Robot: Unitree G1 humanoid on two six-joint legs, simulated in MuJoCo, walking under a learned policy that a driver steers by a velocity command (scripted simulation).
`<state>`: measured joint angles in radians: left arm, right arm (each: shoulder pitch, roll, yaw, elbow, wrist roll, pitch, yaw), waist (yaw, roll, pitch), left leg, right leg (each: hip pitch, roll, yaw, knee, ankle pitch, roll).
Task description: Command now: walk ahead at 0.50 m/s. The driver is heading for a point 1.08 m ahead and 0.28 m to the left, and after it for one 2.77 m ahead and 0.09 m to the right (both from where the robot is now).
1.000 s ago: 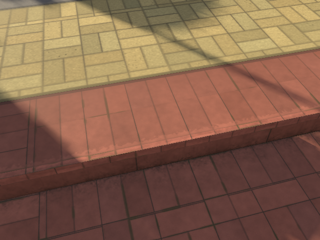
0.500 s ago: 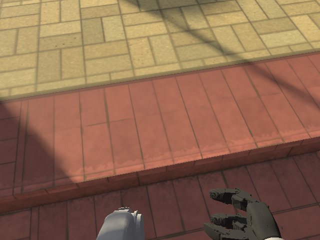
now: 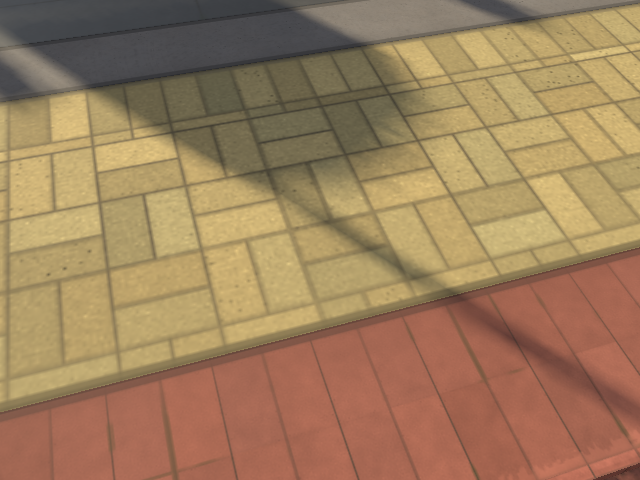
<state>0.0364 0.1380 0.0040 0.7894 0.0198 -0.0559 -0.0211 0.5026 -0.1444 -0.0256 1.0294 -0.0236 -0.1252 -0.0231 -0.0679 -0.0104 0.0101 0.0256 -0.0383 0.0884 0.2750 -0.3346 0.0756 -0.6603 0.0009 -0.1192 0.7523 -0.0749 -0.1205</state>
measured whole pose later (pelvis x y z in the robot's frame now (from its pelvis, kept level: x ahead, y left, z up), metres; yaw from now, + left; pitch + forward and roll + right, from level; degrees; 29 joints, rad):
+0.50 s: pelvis +0.28 +0.02 +0.03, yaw +9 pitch +6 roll +3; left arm 0.54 0.11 -0.01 1.05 -0.02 -0.09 0.04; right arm -0.06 -0.06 0.07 0.58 0.00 0.01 0.00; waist 0.02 0.01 -0.03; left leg -0.92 -0.05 0.22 1.29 -0.55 0.20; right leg 0.03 -0.05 -0.23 0.20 -0.13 -0.05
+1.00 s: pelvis +0.60 +0.09 +0.14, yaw +27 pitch +4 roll +0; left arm 0.04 0.21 -0.01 0.61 0.04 -0.08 -0.01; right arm 0.47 -0.30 -0.09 0.81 -0.01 -0.08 -0.01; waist -0.10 -0.01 0.01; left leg -0.02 -0.16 -0.20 0.55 -0.48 0.12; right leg -0.53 0.03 -0.04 0.52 -0.04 -0.06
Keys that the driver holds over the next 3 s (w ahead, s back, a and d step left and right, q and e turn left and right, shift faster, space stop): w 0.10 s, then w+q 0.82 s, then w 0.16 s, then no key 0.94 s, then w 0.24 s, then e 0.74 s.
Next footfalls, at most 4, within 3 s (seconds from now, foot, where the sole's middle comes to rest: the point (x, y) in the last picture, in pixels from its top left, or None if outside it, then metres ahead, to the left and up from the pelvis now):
0.06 right None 0.17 -0.07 -0.78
0.50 left None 0.42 0.08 -0.61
0.98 right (267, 305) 0.78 0.07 -0.61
1.42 left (149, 290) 0.83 0.32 -0.61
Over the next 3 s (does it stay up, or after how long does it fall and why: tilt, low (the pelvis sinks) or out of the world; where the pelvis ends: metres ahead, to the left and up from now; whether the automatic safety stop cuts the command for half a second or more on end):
stays up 0.94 0.26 0.16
